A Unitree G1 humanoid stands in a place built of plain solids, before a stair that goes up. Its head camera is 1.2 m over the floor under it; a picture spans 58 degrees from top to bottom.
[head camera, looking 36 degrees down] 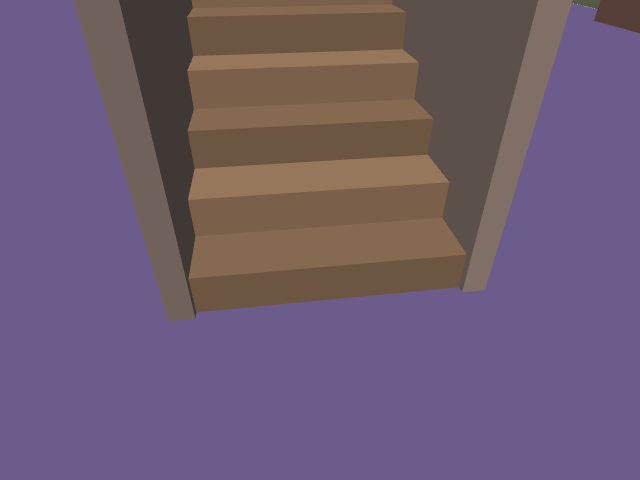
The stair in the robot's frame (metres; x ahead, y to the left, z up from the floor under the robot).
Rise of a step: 0.17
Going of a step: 0.27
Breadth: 1.06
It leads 8 degrees to the left of straight ahead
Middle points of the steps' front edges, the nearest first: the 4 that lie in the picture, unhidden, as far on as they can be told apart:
1.25 -0.05 0.17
1.51 -0.01 0.34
1.78 0.03 0.51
2.04 0.06 0.69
